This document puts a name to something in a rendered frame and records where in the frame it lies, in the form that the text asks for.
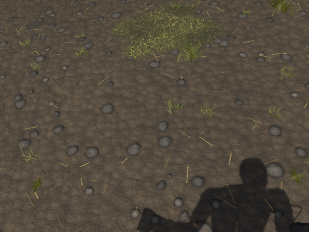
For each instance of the right robot hand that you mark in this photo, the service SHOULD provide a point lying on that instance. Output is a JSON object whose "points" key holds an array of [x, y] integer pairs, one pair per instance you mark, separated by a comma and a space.
{"points": [[299, 227]]}

